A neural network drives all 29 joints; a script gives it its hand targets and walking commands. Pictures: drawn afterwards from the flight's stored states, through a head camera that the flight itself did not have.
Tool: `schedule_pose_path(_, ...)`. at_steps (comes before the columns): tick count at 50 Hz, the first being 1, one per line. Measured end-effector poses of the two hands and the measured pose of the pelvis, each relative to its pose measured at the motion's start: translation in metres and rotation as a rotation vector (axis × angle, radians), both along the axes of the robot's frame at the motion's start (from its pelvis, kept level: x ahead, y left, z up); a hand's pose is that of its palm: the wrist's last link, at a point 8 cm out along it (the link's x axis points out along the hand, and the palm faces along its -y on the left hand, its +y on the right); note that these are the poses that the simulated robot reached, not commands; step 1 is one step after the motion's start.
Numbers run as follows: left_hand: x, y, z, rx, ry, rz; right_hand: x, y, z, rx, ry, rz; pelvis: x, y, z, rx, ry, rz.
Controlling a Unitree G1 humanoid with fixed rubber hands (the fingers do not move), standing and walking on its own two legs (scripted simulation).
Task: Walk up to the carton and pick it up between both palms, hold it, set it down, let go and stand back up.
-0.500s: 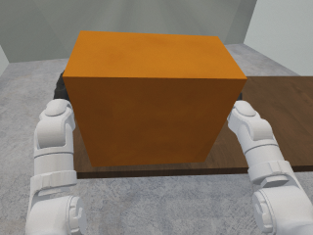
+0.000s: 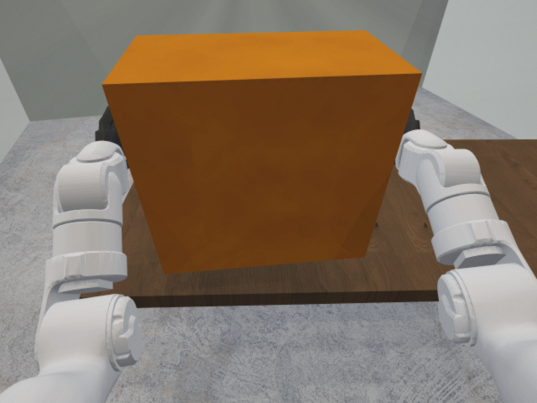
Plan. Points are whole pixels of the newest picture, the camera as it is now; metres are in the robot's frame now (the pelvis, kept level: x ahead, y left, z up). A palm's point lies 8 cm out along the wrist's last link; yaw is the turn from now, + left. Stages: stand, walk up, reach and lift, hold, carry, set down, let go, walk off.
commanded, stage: reach and lift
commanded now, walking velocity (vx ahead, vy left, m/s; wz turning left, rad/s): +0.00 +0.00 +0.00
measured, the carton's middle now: (261, 156) +0.39 +0.01 +0.23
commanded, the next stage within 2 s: hold in 0.58 s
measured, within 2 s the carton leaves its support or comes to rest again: neither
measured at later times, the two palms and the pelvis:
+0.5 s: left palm (118, 150) +0.38 +0.21 +0.25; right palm (410, 137) +0.38 -0.20 +0.26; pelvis +0.01 +0.01 +0.00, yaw -1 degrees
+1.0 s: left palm (95, 134) +0.36 +0.22 +0.29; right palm (414, 116) +0.37 -0.19 +0.30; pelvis +0.00 +0.00 +0.00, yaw +0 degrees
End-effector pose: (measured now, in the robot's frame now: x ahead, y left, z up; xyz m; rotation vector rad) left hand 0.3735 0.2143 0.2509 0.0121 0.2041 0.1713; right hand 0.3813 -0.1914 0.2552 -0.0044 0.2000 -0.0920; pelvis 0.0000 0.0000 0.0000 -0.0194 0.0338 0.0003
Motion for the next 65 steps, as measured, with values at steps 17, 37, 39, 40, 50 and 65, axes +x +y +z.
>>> schedule_pose_path(17, 0.006, -0.002, 0.0, 0.007, 0.006, -0.017, 0.001, -0.002, 0.006, 0.004, 0.007, -0.015, 0.009, 0.009, 0.0, -0.009, -0.016, -0.004)
schedule_pose_path(37, -0.01, -0.003, 0.028, -0.018, -0.068, 0.01, -0.008, -0.004, 0.03, 0.009, -0.062, 0.007, 0.008, 0.004, -0.001, -0.01, -0.008, -0.009)
schedule_pose_path(39, -0.013, -0.001, 0.032, -0.029, -0.065, 0.012, -0.009, -0.001, 0.033, 0.019, -0.056, 0.007, 0.007, 0.002, -0.001, -0.008, -0.023, -0.007)
schedule_pose_path(40, -0.013, 0.0, 0.033, -0.032, -0.058, 0.012, -0.01, 0.0, 0.034, 0.022, -0.049, 0.006, 0.007, 0.002, -0.001, -0.007, -0.03, -0.005)
schedule_pose_path(50, -0.018, 0.004, 0.038, 0.001, -0.046, 0.0, -0.016, 0.005, 0.046, 0.011, -0.038, 0.002, 0.0, 0.001, -0.001, -0.009, -0.028, 0.007)
schedule_pose_path(65, -0.015, -0.003, 0.044, 0.004, -0.022, -0.015, -0.02, -0.004, 0.045, 0.031, -0.011, -0.019, -0.01, 0.006, -0.001, -0.01, -0.001, -0.011)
